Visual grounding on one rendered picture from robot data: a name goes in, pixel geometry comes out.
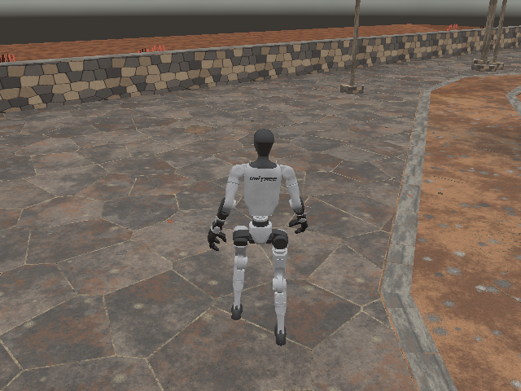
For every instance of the left robot upper arm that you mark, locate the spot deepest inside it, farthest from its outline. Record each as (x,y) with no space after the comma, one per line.
(236,172)

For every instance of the robot right forearm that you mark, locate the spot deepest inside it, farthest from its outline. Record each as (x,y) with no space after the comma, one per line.
(300,213)

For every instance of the robot left forearm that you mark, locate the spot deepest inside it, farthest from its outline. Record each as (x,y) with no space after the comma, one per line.
(220,218)

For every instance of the right robot upper arm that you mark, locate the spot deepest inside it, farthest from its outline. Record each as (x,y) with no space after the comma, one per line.
(292,186)

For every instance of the right robot foot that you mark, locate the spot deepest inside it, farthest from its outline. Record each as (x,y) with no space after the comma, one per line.
(280,338)

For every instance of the robot left hand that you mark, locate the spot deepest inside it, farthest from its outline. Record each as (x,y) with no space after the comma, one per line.
(212,238)

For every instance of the robot right hand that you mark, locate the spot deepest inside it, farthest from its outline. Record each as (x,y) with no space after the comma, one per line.
(304,225)

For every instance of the humanoid robot head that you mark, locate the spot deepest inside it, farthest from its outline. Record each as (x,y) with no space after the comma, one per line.
(263,142)

